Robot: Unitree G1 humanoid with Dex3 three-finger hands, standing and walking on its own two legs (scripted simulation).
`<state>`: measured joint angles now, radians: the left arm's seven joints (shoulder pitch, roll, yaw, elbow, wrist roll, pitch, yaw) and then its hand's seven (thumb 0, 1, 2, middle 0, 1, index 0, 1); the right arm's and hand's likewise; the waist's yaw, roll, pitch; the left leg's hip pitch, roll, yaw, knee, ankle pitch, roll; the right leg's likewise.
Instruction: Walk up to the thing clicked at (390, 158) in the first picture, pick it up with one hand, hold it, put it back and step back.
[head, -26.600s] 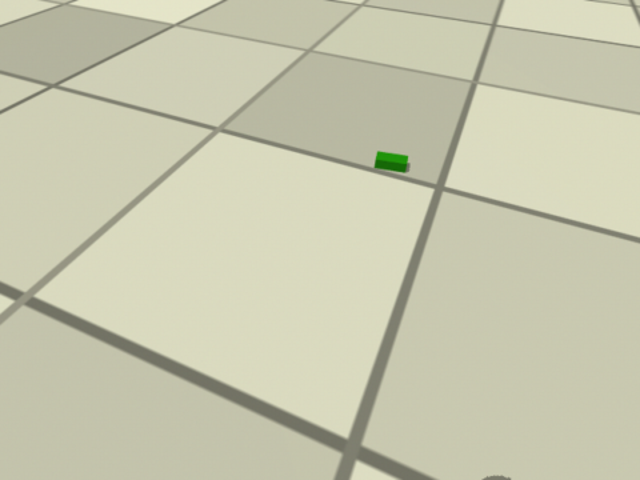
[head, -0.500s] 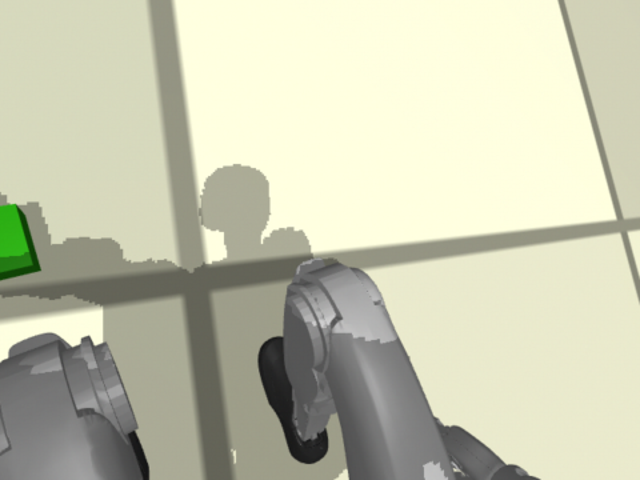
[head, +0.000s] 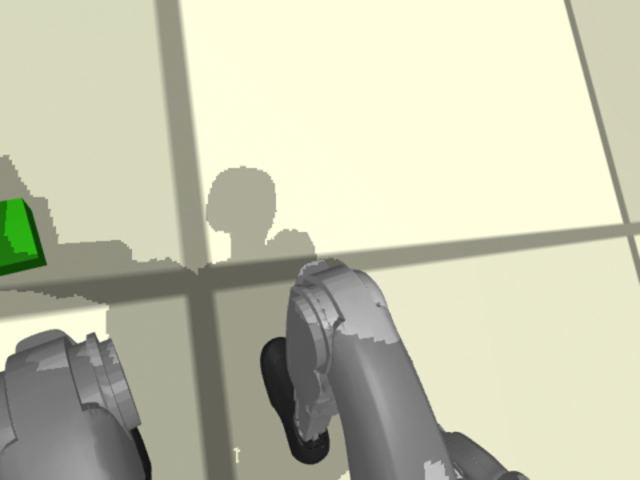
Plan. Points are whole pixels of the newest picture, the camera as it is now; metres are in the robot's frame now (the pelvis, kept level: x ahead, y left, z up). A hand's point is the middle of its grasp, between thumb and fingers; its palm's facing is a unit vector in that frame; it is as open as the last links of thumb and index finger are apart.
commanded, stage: withdraw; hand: left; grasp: from above
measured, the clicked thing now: out of the picture +0.43 +0.31 -0.27
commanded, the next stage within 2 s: home in 0.70 s
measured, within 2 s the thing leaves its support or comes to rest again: rests again in 0.02 s
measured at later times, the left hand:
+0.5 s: hand out of the picture +0.39 +0.32 -0.07, palm faces -0.49 -0.11 -0.86, open 14.0 cm
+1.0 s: hand out of the picture +0.44 +0.34 -0.12, palm faces -0.32 -0.11 -0.94, open 13.1 cm
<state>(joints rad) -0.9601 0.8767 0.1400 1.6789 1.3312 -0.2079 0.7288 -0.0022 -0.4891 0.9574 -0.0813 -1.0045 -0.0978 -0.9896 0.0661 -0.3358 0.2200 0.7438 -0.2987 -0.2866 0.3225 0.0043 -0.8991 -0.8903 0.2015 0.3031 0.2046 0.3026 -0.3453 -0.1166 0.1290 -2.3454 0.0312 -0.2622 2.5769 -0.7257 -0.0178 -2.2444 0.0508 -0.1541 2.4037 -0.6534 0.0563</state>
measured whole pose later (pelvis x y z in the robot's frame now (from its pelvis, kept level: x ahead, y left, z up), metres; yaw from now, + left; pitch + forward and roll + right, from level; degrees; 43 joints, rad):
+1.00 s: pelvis +0.00 +0.00 +0.03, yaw +6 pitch +34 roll -8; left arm -0.93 0.74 0.12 1.37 1.22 -0.14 0.44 0.00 -0.31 0.94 -0.20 -0.83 -0.19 -0.83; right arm 0.21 -0.25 0.06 0.77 -0.16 -0.09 0.16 0.01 -0.89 -0.89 0.20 0.30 0.20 0.30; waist -0.26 0.01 -0.05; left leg -2.35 0.01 -0.14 2.42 -0.67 0.00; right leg -2.27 0.00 -0.06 2.33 -0.67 0.04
